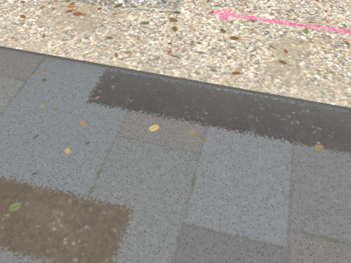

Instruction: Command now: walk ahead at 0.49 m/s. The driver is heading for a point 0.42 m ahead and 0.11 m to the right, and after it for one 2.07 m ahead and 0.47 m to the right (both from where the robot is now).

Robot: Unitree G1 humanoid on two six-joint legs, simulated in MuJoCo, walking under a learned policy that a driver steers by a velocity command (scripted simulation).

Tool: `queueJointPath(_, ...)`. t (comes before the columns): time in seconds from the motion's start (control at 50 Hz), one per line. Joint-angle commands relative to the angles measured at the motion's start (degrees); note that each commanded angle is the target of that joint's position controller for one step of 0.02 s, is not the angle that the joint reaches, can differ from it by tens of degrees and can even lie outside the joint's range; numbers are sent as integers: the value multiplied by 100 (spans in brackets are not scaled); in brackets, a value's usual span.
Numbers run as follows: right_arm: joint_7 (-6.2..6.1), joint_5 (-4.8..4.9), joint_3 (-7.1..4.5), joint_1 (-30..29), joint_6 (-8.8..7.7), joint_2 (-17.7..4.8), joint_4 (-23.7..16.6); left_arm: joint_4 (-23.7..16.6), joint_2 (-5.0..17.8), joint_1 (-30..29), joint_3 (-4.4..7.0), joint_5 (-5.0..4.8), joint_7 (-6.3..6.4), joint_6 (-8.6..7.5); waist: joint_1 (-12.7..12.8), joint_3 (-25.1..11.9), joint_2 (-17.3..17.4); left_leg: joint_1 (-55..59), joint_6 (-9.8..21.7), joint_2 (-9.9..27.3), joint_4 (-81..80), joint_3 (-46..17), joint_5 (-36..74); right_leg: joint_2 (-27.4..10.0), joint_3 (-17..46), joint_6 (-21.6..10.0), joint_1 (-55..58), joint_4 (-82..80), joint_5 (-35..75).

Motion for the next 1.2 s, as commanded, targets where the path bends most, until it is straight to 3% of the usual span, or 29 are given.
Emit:
queueJointPath(0.02,0,51,-151,932,-120,-492,45,-563,571,-265,136,88,-63,-42,-286,-482,111,2141,889,1829,-1786,-2426,835,-492,237,-73,-2192,945,530)
queueJointPath(0.06,-25,70,-83,1031,-195,-372,214,-566,399,-116,92,146,-158,103,-64,-392,324,1707,699,1517,-2026,-1856,1032,-594,138,4,-1938,583,572)
queueJointPath(0.14,-34,117,-111,1420,-292,-620,471,-709,346,-723,78,254,-297,224,-86,38,296,1479,691,1427,-2533,-1314,1150,-786,-86,185,-2576,73,1020)
queueJointPath(0.26,-47,113,-64,1827,-308,-628,703,-1078,239,-2036,-20,133,-334,234,-409,216,356,1903,313,1274,-2611,-316,2012,-577,-299,181,-2666,-1841,2339)
queueJointPath(0.34,-158,77,-60,2118,-252,-664,903,-1272,286,-2607,-42,156,-383,207,-574,357,310,2726,150,1472,-2401,18,2800,-456,-620,-66,-2638,-2683,2338)
queueJointPath(0.4,-264,49,-89,2027,-161,-849,987,-1257,391,-2387,10,193,-354,218,-375,98,496,3237,12,1595,-1474,283,4992,-11,-972,-358,-2046,-2964,1532)
queueJointPath(0.44,-311,18,-138,1923,-66,-1066,991,-1022,597,-1457,129,236,-304,181,40,-498,597,3218,-19,1616,76,442,5710,366,-1015,-643,-945,-3218,1042)
queueJointPath(0.46,-327,40,-142,1804,-36,-1114,919,-758,823,-564,252,307,-253,140,461,-936,475,2492,-115,1523,1341,555,4847,286,-704,-877,335,-3527,1190)
queueJointPath(0.48,-289,130,-57,1860,-75,-816,642,-681,1405,164,445,385,-155,156,660,-1629,-224,828,-275,1189,3271,637,2561,-1052,1116,-1399,2025,-3528,647)
queueJointPath(0.5,-194,162,-51,1857,-124,-647,316,-781,1747,-100,536,212,-149,214,290,-2065,-1237,-1133,-526,-122,5124,-5,-2080,-2347,4247,-2269,3028,-4292,1429)
queueJointPath(0.52,-165,59,-85,1298,-146,-851,216,-748,1561,-162,520,55,-139,277,390,-1683,-295,-1779,-479,261,5225,-908,-1578,-2081,3665,-2121,2853,-4430,1591)
queueJointPath(0.56,-134,86,-25,997,-243,-758,138,-703,1054,-667,382,30,-106,266,-23,-479,261,-1554,-514,715,4235,-850,-895,-1647,2359,-1639,1258,-4743,2395)
queueJointPath(0.58,-126,-6,-23,995,-161,-717,128,-668,907,-783,337,-3,-95,230,-230,-253,235,-1237,-589,815,3894,-875,-897,-1365,1985,-1470,704,-4807,2864)
queueJointPath(0.62,-81,-122,-4,1213,68,-638,166,-683,865,-846,300,-14,-114,150,-415,-329,66,-812,-717,856,3549,-824,-922,-1072,1590,-1372,217,-4933,3274)
queueJointPath(0.7,-22,-125,21,513,203,-577,-105,-592,1143,-495,370,-16,-130,97,-293,-100,-93,-1166,-915,885,2613,-635,-190,-762,1389,-1224,-60,-5173,3027)
queueJointPath(0.74,-17,-102,30,-12,204,-592,-262,-546,1147,-253,376,-27,-132,110,-99,-14,-188,-1371,-958,851,2011,-623,322,-669,1423,-1055,102,-5155,2971)
queueJointPath(0.78,-21,-62,50,-346,189,-584,-361,-492,1180,-31,386,-31,-107,134,35,-9,-237,-1365,-957,697,1526,-597,621,-608,1341,-864,351,-4824,4109)
queueJointPath(0.82,-25,-14,94,-517,154,-531,-398,-436,1164,149,372,-20,-64,168,143,-139,-297,-1191,-886,518,1100,-499,802,-556,1155,-664,636,-4490,5084)
queueJointPath(0.88,-46,29,129,-705,82,-545,-422,-381,1056,295,318,49,1,225,279,-226,-443,-779,-710,260,476,-444,881,-559,1177,-481,940,-4130,5406)
queueJointPath(0.94,-122,1,33,235,-32,-850,-92,-463,1167,-82,323,81,66,186,-188,-442,-535,455,-367,73,-295,-585,786,-606,1400,-252,988,-3301,5792)
queueJointPath(0.96,-168,-29,11,796,-132,-918,71,-485,1187,-244,315,12,49,140,-538,-628,-333,1260,-229,245,-886,-638,1689,-392,1257,-149,815,-2552,5465)
queueJointPath(0.98,-225,-93,-29,1428,-220,-1233,129,-691,920,-178,229,-63,28,76,-679,-1335,239,2670,45,1442,-474,-1596,4039,-91,1071,-12,46,-1288,3335)
queueJointPath(1.0,-185,-13,-135,1395,-127,-1555,104,-579,518,992,183,-293,72,143,-237,-2323,1624,4039,1233,3089,-105,-3339,6757,870,540,198,-1138,533,-1589)
queueJointPath(1.02,-129,171,-105,1318,-11,-1207,34,-368,1049,911,246,-22,121,241,-291,-2340,696,3495,1274,2843,-413,-3586,5837,665,691,158,-1355,920,-1407)
queueJointPath(1.04,-128,192,9,902,6,-809,13,-342,1028,437,259,56,92,301,-227,-1570,315,2744,1083,2469,-709,-2945,4723,500,782,229,-1405,900,-980)
queueJointPath(1.06,-137,155,106,523,34,-521,-1,-388,915,131,219,101,59,348,-135,-1077,208,2173,831,2138,-989,-2486,3926,318,699,285,-1429,560,-765)
queueJointPath(1.08,-163,145,168,400,38,-401,45,-392,817,-57,191,120,12,428,-94,-750,402,1716,658,1874,-1230,-2071,3628,170,672,353,-1286,193,-611)
queueJointPath(1.14,-167,65,162,341,52,-532,253,-221,601,145,118,117,-46,634,101,-681,724,863,480,1420,-1497,-1390,3045,190,314,461,-407,-616,-314)
queueJointPath(1.2,-162,42,134,431,94,-663,425,-143,506,-159,33,129,-4,719,4,-650,854,790,481,1351,-1647,-1380,1627,49,77,451,-211,-1729,-340)
Velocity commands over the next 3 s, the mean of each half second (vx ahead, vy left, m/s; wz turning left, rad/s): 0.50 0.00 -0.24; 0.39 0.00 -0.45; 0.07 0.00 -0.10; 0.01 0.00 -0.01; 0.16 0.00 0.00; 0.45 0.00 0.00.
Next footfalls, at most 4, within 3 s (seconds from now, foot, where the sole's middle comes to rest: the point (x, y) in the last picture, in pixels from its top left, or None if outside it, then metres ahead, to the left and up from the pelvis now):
0.46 right None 0.42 -0.11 -0.76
0.96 left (202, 192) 0.74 -0.05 -0.76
1.34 right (242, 230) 0.59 -0.20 -0.76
2.94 right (260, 133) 1.06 -0.33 -0.76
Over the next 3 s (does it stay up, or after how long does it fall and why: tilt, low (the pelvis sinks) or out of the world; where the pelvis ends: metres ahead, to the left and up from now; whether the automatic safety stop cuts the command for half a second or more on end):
stays up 0.96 -0.22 -0.01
